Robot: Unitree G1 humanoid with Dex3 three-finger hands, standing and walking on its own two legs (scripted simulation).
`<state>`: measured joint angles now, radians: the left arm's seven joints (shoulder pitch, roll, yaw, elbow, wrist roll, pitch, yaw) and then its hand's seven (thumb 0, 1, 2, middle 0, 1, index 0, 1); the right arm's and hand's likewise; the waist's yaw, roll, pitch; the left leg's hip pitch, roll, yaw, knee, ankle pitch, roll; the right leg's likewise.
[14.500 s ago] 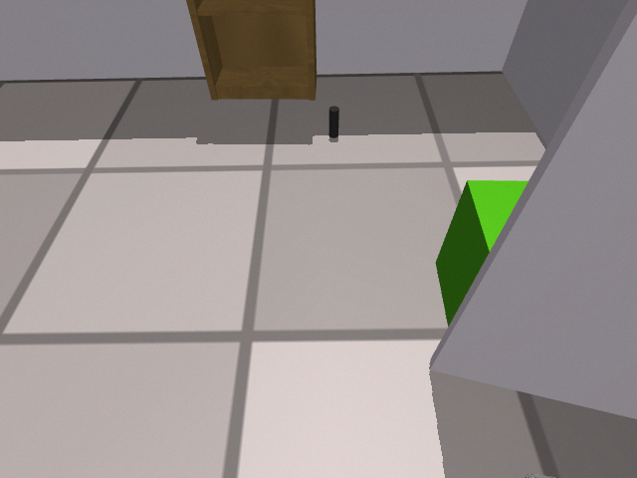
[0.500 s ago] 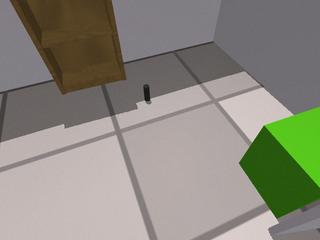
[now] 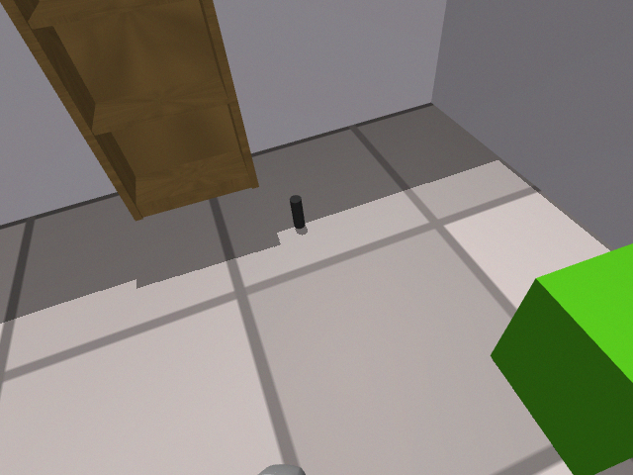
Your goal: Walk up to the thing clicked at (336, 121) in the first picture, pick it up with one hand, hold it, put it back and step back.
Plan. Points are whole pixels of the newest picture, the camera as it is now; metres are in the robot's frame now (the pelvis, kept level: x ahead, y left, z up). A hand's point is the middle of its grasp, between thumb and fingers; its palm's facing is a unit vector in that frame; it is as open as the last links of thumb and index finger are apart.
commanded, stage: walk up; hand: left
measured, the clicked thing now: (297, 212) +1.25 +0.21 -0.69
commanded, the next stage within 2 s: none
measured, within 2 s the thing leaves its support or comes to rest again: neither
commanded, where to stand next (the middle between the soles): +0.95 +0.06 m, yaw +1 degrees
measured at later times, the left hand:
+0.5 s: hand (161, 378) +0.28 +0.32 -0.15, palm faces -0.01 -0.95 -0.32, open 7.4 cm
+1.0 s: hand (204, 261) +0.52 +0.29 -0.12, palm faces +0.00 -0.92 -0.39, open 7.4 cm
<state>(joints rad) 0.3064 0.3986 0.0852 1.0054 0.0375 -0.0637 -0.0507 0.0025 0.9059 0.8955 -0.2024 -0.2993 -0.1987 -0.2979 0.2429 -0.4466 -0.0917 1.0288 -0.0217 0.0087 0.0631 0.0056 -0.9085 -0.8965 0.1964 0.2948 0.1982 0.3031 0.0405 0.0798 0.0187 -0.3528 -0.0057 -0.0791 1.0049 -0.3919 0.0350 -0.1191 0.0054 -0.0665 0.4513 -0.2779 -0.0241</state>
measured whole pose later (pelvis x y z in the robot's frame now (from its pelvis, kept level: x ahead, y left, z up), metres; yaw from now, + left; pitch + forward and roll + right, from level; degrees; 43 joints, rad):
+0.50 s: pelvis +0.23 +0.05 +0.00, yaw +2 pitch -3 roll +0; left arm 0.29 0.41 0.03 0.90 -0.01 -0.05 -0.05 0.01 0.91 0.90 -0.20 -0.30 -0.20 -0.30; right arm 0.23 -0.37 -0.06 0.85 0.00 -0.07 0.06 0.00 -0.90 -0.90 0.20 0.30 0.20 0.30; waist 0.00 -0.04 0.09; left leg -0.20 0.01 0.09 0.48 -0.22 0.04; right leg -0.41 -0.02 0.06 1.12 -0.34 -0.04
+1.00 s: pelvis +0.46 +0.02 +0.00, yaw +1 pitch -3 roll +0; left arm 0.30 0.37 0.04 0.85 0.00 -0.08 -0.04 0.00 0.90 0.90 -0.20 -0.30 -0.20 -0.30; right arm 0.28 -0.42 -0.05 0.84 0.01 -0.04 0.06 0.00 -0.91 -0.90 0.20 0.30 0.20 0.30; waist 0.02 0.06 0.09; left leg -0.47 0.03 -0.04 1.02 -0.34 0.02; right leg -0.19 -0.04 -0.07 0.48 -0.25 -0.02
